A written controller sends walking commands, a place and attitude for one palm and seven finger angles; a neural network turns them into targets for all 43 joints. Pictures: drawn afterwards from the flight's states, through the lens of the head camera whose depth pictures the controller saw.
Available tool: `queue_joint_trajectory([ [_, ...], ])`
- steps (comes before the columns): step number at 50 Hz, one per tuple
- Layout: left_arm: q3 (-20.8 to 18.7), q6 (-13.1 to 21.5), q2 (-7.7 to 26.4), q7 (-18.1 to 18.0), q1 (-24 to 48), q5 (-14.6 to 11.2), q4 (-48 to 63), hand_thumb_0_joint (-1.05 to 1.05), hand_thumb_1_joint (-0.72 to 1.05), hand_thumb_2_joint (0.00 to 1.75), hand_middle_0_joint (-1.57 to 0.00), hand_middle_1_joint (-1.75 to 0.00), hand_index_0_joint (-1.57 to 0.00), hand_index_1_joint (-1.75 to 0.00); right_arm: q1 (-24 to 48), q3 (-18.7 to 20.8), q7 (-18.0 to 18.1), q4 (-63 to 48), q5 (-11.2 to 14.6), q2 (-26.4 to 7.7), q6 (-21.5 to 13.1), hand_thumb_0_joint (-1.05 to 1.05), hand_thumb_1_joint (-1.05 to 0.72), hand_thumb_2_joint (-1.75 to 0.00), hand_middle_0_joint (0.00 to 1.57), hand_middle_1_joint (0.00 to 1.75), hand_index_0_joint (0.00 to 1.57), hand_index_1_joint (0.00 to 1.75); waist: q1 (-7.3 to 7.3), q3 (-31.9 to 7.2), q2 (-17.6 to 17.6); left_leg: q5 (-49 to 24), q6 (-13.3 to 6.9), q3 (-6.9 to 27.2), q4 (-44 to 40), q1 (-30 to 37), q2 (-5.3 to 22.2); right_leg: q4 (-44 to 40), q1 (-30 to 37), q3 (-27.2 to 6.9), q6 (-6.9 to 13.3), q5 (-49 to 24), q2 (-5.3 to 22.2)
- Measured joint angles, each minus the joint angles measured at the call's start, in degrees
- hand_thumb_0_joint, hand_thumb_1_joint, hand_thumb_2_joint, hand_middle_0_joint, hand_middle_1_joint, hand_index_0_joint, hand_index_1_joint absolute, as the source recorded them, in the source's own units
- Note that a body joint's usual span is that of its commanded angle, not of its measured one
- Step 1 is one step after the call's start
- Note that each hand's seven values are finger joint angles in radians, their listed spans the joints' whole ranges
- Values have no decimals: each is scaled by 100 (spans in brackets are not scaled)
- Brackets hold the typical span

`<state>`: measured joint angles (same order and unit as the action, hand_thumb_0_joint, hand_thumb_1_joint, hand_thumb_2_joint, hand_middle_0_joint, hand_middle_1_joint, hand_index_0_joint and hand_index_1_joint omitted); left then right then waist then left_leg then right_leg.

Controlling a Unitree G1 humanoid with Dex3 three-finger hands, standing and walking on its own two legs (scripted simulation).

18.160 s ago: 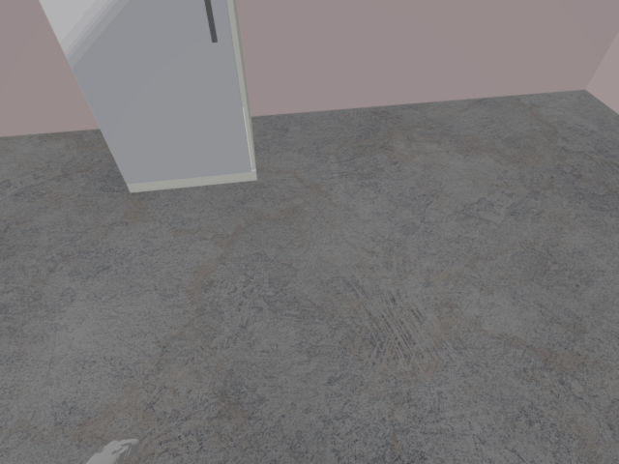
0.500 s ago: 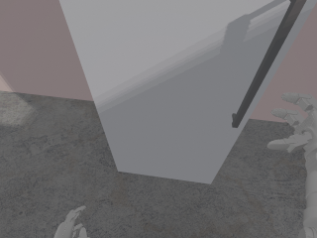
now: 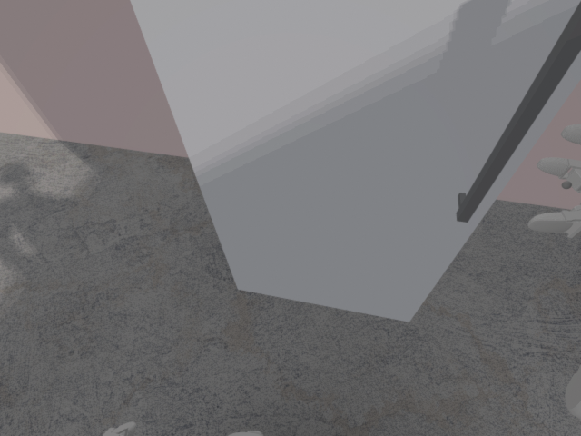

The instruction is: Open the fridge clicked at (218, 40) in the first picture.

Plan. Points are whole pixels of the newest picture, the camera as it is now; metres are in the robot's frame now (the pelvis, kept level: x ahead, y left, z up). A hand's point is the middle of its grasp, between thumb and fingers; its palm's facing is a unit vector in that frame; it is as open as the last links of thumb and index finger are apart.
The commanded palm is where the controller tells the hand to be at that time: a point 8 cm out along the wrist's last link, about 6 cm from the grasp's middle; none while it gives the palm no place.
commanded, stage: move the hooked fingers beside the handle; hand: right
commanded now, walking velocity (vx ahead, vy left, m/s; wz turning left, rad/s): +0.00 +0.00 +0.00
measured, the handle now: (515, 119) +0.52 -0.22 +0.16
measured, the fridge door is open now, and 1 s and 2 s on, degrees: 0 0 0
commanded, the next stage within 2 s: feel for the door with the fingertips in 0.90 s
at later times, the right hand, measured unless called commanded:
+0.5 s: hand (575, 190) +0.44 -0.29 +0.12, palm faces +0.09 +1.00 +0.03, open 14.0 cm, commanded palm +0.41 -0.34 +0.12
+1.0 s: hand (562, 184) +0.44 -0.28 +0.12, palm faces +0.10 +1.00 +0.00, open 14.0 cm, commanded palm +0.41 -0.33 +0.12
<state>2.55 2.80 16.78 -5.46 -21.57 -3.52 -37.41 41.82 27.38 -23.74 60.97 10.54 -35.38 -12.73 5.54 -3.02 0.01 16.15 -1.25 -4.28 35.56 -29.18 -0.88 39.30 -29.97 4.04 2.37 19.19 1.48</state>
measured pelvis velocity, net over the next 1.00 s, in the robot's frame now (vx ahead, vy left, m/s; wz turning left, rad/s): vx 0.00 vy -0.01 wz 0.00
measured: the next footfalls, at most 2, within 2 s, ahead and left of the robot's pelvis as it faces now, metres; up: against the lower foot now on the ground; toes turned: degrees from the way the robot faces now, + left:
none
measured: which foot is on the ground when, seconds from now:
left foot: down 0.00-1.00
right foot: down 0.00-1.00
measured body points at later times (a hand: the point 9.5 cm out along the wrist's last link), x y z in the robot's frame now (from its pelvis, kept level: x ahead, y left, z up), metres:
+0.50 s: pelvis +0.01 -0.02 +0.00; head +0.06 -0.04 +0.44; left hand +0.06 +0.25 -0.10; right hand +0.43 -0.35 +0.12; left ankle +0.01 +0.11 -0.72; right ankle +0.00 -0.09 -0.72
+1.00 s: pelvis +0.00 -0.01 +0.00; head +0.06 -0.02 +0.44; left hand +0.05 +0.27 -0.11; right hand +0.43 -0.33 +0.13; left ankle +0.01 +0.11 -0.72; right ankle +0.00 -0.09 -0.72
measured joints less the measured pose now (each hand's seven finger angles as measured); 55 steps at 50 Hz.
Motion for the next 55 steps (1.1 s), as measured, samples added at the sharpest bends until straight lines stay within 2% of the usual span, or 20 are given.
queue_joint_trajectory([
  [9, -9, -181, 2, 33, -169, 30, 21, 1, 91, 90, -21, -30, -21, -30, 193, 96, -176, 272, -12, -264, -117, -2, 50, -30, 30, 120, 30, 120, 47, -42, -18, 17, 33, 24, 67, -230, -15, 145, -255, 21, 36, 74, 21],
  [16, -40, -299, -27, 76, -225, 30, 86, 1, 91, 90, -21, -30, -21, -30, -120, 51, -277, -42, 115, -51, -88, -2, 50, -30, 30, 120, 30, 120, -8, -156, -35, 38, 78, 68, 51, -208, -7, 156, -233, 60, 75, 129, 10],
  [23, -27, -296, -93, 101, -89, 41, 201, 1, 91, 90, -21, -30, -21, -30, -347, 24, -56, -400, 85, 187, -41, -2, 50, -30, 30, 120, 30, 120, -60, -178, -34, 52, 108, 66, 38, -109, 19, 158, -148, 55, 98, 148, -18],
  [35, 43, -229, -112, 77, 136, 19, 246, 1, 91, 90, -21, -30, -21, -30, -51, -390, 58, -269, 93, 304, 119, -2, 50, -30, 30, 120, 30, 120, -148, -135, -44, 73, 112, -23, 95, -61, 78, 203, -137, -35, 106, 124, -77],
  [40, 53, -202, -104, 87, 156, 47, 212, 1, 91, 90, -21, -30, -21, -30, 36, -394, 193, -286, 39, 413, 26, -2, 50, -30, 30, 120, 30, 120, -136, -89, -27, 71, 96, -21, 138, -120, 79, 211, -177, -33, 89, 102, -75],
  [48, 51, -238, -79, 80, 27, 40, 206, 1, 91, 90, -21, -30, -21, -30, 62, -128, 214, -70, -77, 138, -56, -2, 50, -30, 30, 120, 30, 120, -12, -92, -24, 67, 43, 14, 156, -182, 5, 221, -210, -2, 39, 111, 0],
  [52, 23, -281, -43, 63, -76, 17, 164, 1, 91, 90, -21, -30, -21, -30, 28, -116, 92, -35, 2, 33, -48, -2, 50, -30, 30, 120, 30, 120, -23, -80, -50, 60, 24, 13, 139, -185, -20, 209, -212, -5, 23, 108, 23],
  [55, -12, -291, -23, 58, -152, 10, 118, 1, 91, 90, -21, -30, -21, -30, -30, -210, 15, -167, 102, 98, -61, -2, 50, -30, 30, 120, 30, 120, -62, -90, -70, 58, 11, -5, 120, -169, -27, 196, -205, -24, 10, 101, 27],
])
